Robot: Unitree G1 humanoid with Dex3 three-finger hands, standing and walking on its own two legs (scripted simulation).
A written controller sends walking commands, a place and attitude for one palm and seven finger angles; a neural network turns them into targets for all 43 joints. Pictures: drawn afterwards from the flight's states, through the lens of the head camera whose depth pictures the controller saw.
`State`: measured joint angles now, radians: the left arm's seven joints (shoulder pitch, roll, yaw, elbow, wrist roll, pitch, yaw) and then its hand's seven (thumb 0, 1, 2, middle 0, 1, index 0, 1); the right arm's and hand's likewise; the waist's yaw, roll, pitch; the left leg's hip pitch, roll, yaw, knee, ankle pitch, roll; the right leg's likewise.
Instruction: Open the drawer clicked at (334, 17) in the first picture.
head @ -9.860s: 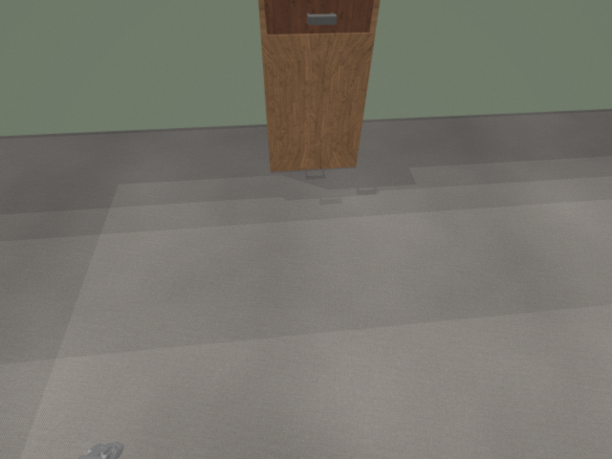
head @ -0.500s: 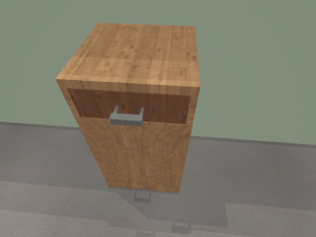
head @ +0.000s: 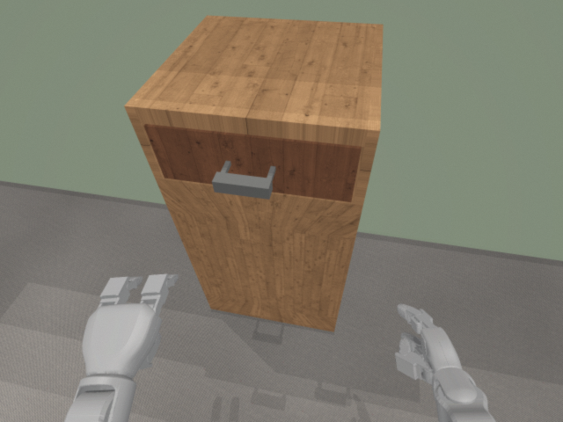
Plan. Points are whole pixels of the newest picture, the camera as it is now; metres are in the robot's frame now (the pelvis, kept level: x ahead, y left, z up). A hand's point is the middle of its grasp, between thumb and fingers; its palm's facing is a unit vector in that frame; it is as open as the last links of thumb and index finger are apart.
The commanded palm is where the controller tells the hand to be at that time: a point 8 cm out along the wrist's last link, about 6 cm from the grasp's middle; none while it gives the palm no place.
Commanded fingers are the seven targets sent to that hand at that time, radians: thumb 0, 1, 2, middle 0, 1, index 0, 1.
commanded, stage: raise the hand with hooked fingers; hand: left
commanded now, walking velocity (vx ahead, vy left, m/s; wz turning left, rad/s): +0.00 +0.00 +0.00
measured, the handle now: (246, 176) +0.53 +0.16 +0.02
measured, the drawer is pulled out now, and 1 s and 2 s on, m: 0.00 0.00 0.00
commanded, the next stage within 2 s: move the hooked fingers above the handle in 1.28 s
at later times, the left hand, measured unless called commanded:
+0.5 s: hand (138, 267) +0.27 +0.25 +0.08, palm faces +0.09 -0.10 -0.99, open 12.6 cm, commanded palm +0.25 +0.25 +0.14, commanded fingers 0.00 -0.43 0.33 -0.29 -1.15 -0.29 -1.15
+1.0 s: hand (117, 208) +0.32 +0.27 +0.15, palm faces +0.04 -0.05 -1.00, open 13.8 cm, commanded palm +0.28 +0.27 +0.20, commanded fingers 0.00 -0.50 0.30 -0.30 -1.20 -0.30 -1.20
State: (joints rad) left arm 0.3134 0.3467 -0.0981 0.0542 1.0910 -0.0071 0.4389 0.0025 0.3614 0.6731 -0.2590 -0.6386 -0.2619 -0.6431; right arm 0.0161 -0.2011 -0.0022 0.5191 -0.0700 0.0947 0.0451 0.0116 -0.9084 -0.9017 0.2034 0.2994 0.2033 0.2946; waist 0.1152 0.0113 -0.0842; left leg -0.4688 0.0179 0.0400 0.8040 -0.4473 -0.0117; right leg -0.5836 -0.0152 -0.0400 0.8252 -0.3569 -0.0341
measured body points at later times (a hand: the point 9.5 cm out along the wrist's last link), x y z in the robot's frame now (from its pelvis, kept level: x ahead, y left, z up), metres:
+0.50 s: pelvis +0.01 +0.02 +0.03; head +0.02 -0.01 +0.48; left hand +0.26 +0.25 +0.14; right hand +0.19 -0.23 -0.08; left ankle -0.02 +0.13 -0.70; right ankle +0.04 -0.10 -0.70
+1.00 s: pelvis +0.01 +0.03 +0.04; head +0.02 -0.01 +0.49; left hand +0.31 +0.27 +0.21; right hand +0.20 -0.18 -0.07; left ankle -0.02 +0.13 -0.70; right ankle +0.04 -0.10 -0.70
